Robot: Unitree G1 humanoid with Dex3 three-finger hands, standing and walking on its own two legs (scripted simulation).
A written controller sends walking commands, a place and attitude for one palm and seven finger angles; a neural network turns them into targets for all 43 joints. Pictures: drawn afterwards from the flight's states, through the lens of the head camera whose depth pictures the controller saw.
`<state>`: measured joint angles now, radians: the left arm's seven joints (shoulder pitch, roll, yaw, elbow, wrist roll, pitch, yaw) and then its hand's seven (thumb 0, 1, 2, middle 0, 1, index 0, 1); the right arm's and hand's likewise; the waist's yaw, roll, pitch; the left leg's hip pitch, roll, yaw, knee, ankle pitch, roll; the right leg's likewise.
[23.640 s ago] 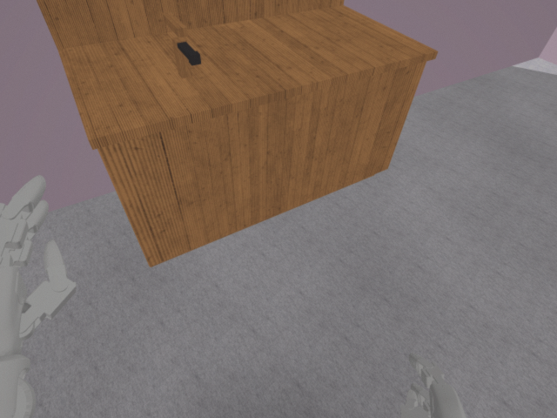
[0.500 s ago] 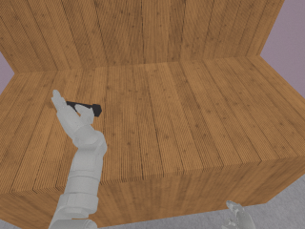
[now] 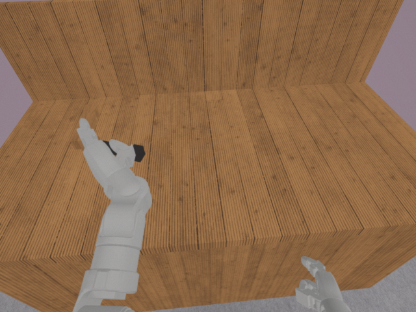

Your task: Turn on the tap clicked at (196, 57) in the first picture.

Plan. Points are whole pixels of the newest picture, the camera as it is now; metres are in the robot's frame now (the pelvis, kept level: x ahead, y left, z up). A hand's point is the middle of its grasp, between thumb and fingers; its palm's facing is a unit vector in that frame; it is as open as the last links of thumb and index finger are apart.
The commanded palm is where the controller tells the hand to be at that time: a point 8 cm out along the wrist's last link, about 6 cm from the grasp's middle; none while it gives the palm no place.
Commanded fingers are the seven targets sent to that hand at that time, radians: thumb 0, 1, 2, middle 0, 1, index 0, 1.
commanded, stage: lift the hand up off the lever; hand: left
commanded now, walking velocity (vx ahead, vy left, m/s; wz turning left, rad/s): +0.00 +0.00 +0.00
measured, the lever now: (137, 153) +0.43 +0.23 +0.06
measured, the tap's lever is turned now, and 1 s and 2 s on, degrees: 70 70 70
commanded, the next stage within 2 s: draw the hand back beside the body in 0.14 s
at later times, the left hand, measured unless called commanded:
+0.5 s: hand (132, 164) +0.32 +0.18 +0.15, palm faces +0.31 -0.94 -0.12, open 7.8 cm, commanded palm +0.27 +0.24 +0.14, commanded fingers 0.00 0.90 0.90 -0.16 -0.19 -0.16 -0.19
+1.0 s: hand (96, 197) +0.25 +0.22 +0.14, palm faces +0.24 -0.94 -0.26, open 7.6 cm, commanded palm +0.21 +0.27 +0.16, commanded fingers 0.00 0.90 0.90 -0.19 -0.27 -0.19 -0.27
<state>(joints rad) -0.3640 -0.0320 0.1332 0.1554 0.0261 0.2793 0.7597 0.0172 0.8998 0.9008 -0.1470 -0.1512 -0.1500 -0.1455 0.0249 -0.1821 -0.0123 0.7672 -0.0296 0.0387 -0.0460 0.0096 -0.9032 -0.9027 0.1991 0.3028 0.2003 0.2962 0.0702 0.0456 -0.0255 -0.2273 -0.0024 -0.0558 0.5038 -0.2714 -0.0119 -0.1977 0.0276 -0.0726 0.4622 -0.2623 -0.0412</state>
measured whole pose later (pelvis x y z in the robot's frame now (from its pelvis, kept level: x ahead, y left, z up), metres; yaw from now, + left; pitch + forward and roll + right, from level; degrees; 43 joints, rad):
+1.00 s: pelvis -0.02 +0.02 +0.01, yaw -3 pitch -6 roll -1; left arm 0.18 0.30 0.16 -0.15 -0.07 -0.11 0.09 0.02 0.89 0.90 -0.18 -0.24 -0.19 -0.23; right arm 0.14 -0.20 0.04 0.63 0.02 -0.05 -0.06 0.01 -0.90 -0.90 0.20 0.30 0.20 0.30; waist 0.04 0.04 0.06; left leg -0.07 0.00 0.00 0.36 -0.19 0.01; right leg -0.05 0.03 -0.01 0.31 -0.16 -0.02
